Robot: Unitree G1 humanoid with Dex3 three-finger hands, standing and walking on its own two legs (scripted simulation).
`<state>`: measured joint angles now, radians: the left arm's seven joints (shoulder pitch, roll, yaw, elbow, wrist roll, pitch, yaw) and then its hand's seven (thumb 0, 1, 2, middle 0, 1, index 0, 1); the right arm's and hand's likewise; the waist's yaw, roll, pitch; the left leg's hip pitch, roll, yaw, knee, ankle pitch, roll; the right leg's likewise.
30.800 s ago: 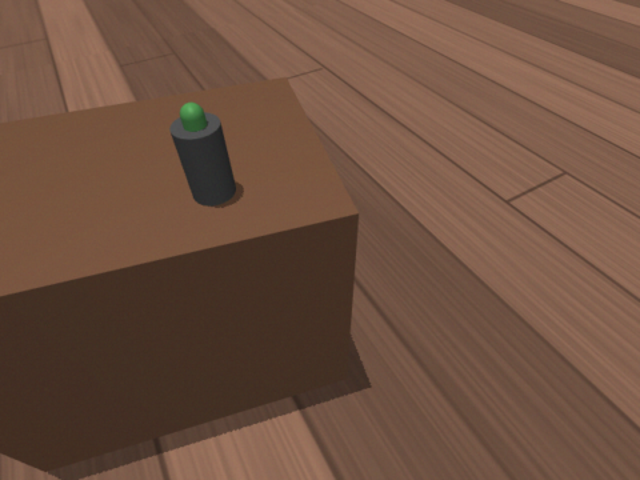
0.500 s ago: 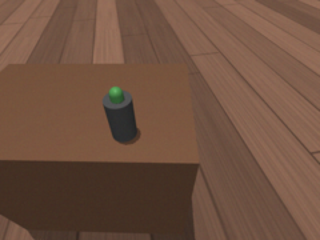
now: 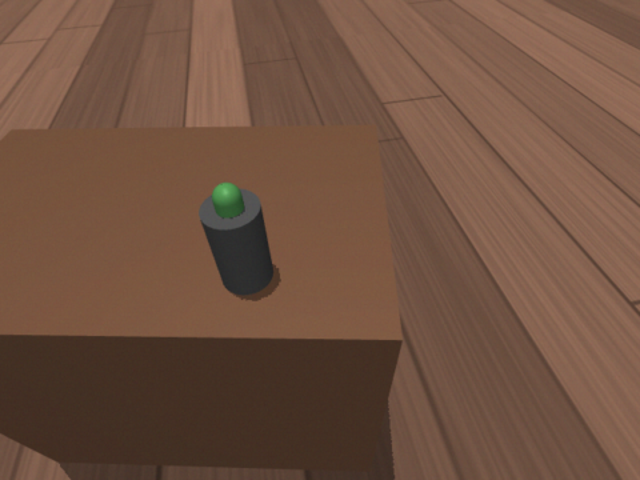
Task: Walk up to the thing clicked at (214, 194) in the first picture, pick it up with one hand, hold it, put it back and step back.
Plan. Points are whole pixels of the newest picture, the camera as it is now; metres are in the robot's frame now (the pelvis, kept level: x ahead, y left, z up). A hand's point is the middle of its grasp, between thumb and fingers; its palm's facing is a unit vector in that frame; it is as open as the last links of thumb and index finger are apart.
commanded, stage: home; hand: left
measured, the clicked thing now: (237, 235) +0.45 +0.14 +0.06
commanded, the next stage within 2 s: stand in 0.52 s
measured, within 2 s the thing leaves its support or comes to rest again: neither
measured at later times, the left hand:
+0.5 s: hand out of the picture +0.06 +0.25 -0.16, palm faces -0.04 -0.94 -0.35, open 17.5 cm
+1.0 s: hand out of the picture +0.08 +0.25 -0.16, palm faces -0.04 -0.94 -0.35, open 11.1 cm
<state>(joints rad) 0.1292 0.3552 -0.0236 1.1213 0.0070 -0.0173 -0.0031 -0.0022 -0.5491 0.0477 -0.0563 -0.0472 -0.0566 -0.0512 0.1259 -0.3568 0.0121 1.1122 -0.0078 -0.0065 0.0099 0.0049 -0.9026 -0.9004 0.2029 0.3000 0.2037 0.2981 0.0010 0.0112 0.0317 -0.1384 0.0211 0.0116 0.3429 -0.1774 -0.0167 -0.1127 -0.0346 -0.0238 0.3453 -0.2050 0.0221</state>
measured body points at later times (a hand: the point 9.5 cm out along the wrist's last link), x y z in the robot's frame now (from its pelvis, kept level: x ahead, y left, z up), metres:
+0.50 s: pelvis +0.00 -0.01 +0.00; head +0.00 -0.01 +0.45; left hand +0.07 +0.30 -0.13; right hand +0.06 -0.31 -0.13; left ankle +0.01 +0.13 -0.75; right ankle -0.01 -0.13 -0.75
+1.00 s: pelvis +0.01 -0.01 +0.00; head +0.02 -0.01 +0.45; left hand +0.08 +0.29 -0.13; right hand +0.07 -0.31 -0.14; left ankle +0.01 +0.13 -0.75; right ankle -0.01 -0.13 -0.75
